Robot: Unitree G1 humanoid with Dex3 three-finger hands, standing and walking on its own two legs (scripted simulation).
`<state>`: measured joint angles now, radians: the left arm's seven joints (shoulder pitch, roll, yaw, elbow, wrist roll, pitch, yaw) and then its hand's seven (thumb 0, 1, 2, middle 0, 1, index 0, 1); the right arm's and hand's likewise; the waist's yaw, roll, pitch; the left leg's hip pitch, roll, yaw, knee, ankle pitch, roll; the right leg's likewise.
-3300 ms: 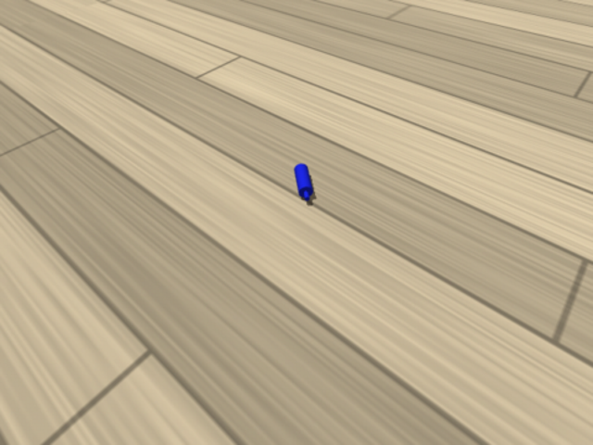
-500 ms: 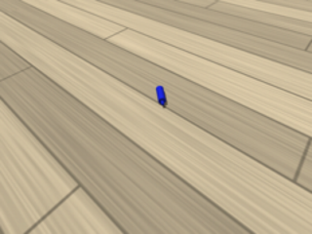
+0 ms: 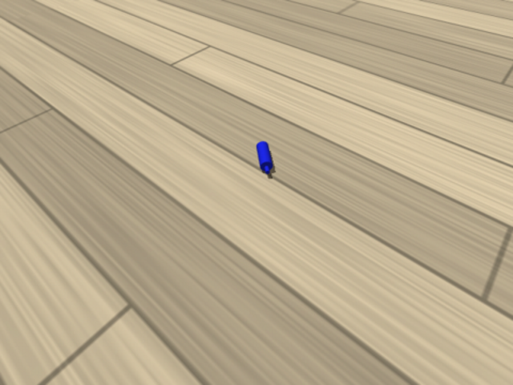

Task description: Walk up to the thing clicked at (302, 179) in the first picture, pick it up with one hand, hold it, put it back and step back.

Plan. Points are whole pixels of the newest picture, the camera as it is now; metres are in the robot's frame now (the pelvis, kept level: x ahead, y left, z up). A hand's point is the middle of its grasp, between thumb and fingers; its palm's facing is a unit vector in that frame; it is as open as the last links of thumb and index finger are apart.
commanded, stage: stand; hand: left
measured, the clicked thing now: (264, 158) +1.38 +0.06 -0.75
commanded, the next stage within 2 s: walk up in 0.42 s
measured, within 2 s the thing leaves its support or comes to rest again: neither
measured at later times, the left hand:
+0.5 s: hand out of the picture +0.06 +0.26 -0.15, palm faces -0.08 -0.93 -0.36, open 7.4 cm
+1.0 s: hand (148, 296) +0.29 +0.25 -0.12, palm faces -0.34 -0.77 -0.55, open 7.4 cm
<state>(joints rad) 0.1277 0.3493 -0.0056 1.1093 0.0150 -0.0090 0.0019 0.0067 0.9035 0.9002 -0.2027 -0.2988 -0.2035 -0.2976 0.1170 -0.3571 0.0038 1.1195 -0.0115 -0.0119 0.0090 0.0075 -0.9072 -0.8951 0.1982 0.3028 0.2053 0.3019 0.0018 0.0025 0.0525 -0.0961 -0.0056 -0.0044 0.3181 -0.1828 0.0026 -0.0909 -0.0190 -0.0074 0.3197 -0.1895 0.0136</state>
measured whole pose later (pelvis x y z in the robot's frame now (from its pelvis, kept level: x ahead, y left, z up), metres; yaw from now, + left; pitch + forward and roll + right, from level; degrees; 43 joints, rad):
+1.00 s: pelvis +0.16 -0.01 -0.02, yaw -26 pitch -5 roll -1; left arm 0.40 0.38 0.04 0.92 0.00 -0.08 0.03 0.01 0.90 0.90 -0.21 -0.30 -0.21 -0.30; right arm 0.16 -0.48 -0.09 0.78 -0.06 0.05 0.15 0.01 -0.91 -0.90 0.20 0.30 0.20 0.30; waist 0.00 0.18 0.07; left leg -0.58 0.10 -0.09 1.06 -0.31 -0.01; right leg -0.16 -0.03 0.00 0.56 -0.32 0.02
